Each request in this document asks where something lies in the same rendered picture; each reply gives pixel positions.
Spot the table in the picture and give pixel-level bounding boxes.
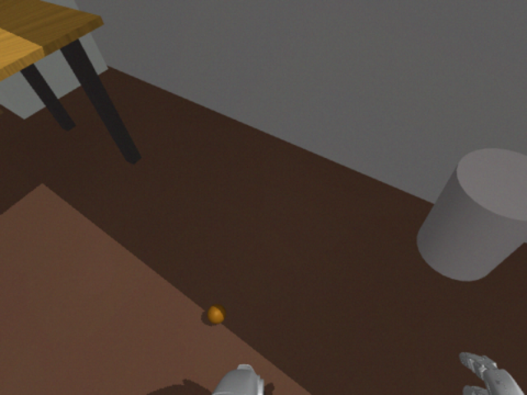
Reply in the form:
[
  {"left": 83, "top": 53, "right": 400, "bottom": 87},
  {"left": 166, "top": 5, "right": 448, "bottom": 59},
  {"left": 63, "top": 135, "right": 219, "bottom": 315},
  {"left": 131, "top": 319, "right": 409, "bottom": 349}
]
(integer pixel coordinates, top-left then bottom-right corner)
[{"left": 0, "top": 0, "right": 142, "bottom": 165}]

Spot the right robot hand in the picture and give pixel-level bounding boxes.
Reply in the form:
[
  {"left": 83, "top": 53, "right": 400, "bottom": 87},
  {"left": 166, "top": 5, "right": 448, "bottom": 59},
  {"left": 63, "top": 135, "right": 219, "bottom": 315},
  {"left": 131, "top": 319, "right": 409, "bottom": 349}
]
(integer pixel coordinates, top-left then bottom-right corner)
[{"left": 459, "top": 352, "right": 524, "bottom": 395}]

